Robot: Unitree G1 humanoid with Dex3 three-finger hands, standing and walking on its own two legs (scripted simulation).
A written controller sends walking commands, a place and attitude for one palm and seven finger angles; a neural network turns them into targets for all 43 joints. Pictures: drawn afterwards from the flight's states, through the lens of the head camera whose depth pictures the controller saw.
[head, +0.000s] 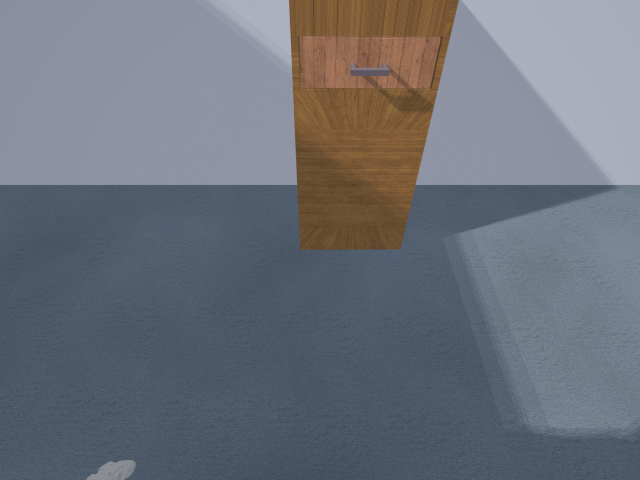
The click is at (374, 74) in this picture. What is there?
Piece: drawer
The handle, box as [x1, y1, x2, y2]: [350, 62, 389, 75]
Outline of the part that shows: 351,62 351,75 388,75 389,70 386,67 385,63 382,63 381,68 355,68 353,62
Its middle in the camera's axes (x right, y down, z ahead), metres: +0.13 -0.48 +1.09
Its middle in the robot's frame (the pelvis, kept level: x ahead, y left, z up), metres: +1.15 -0.08 +0.03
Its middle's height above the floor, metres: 0.80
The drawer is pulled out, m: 0.00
